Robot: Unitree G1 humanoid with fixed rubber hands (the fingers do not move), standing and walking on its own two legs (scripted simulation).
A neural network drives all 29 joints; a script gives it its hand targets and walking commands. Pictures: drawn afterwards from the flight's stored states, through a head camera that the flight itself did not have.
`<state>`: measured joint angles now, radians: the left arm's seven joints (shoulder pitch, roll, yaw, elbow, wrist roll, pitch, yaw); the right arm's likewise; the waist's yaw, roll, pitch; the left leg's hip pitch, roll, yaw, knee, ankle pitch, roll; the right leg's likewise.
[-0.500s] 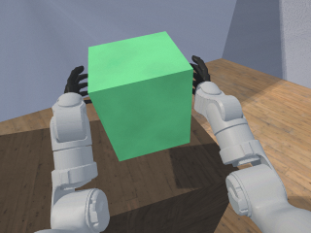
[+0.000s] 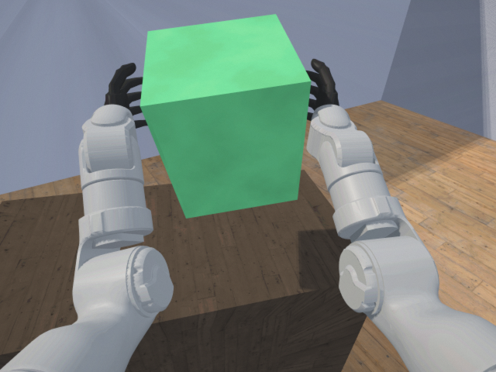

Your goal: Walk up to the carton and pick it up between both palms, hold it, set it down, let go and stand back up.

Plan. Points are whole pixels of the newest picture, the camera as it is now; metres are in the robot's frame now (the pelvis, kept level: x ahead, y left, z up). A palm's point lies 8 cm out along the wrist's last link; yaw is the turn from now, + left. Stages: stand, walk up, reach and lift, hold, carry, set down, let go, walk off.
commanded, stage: set down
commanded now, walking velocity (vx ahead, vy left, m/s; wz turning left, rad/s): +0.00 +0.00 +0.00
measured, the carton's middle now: (228, 122) +0.44 +0.02 +0.26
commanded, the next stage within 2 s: none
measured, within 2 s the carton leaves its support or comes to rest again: neither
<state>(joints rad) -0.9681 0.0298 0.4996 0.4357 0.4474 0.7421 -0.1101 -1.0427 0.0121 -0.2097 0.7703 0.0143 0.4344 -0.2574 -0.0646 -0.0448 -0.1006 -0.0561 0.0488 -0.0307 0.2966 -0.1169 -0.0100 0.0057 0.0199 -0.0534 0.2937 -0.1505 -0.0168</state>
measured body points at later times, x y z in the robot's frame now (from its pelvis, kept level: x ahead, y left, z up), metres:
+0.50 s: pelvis +0.05 +0.03 +0.00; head +0.02 +0.06 +0.45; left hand +0.43 +0.20 +0.21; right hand +0.44 -0.10 +0.20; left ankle +0.06 +0.15 -0.75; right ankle +0.02 -0.10 -0.75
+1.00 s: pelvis +0.03 +0.03 +0.00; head +0.00 +0.05 +0.45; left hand +0.40 +0.20 +0.19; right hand +0.42 -0.11 +0.20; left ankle +0.06 +0.15 -0.75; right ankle +0.02 -0.10 -0.75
